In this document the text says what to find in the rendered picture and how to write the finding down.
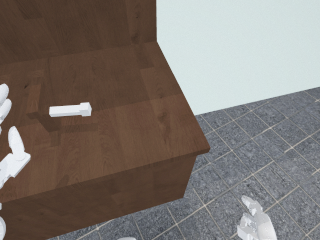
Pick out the right robot hand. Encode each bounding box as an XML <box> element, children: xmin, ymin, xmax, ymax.
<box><xmin>237</xmin><ymin>195</ymin><xmax>277</xmax><ymax>240</ymax></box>

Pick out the counter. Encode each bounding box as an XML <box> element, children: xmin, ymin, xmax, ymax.
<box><xmin>0</xmin><ymin>0</ymin><xmax>211</xmax><ymax>240</ymax></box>

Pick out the left robot hand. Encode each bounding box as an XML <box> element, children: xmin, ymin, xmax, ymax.
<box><xmin>0</xmin><ymin>83</ymin><xmax>31</xmax><ymax>189</ymax></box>

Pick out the tap lever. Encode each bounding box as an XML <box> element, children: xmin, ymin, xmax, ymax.
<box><xmin>49</xmin><ymin>102</ymin><xmax>92</xmax><ymax>117</ymax></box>

